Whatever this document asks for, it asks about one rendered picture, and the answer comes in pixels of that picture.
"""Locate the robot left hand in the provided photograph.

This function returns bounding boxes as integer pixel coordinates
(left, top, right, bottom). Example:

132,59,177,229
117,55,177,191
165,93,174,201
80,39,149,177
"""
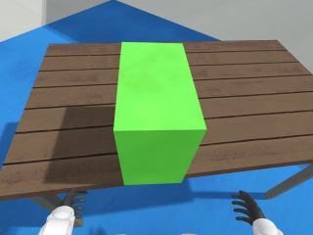
59,188,88,219

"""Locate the table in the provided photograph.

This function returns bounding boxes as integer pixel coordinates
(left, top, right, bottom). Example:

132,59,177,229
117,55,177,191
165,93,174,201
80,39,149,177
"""
0,40,313,228

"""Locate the carton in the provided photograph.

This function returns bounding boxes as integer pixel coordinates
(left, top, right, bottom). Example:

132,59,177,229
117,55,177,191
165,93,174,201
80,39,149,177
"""
113,42,206,185

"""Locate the robot right hand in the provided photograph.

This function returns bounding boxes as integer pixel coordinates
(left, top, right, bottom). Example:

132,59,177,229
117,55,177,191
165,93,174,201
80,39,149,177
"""
231,190,266,226

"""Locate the robot left forearm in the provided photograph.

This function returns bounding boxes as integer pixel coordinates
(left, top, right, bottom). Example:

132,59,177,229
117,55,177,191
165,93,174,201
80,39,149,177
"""
38,206,75,235

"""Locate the robot right forearm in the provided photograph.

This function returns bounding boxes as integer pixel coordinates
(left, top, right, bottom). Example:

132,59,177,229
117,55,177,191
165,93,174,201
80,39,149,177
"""
252,218,284,235

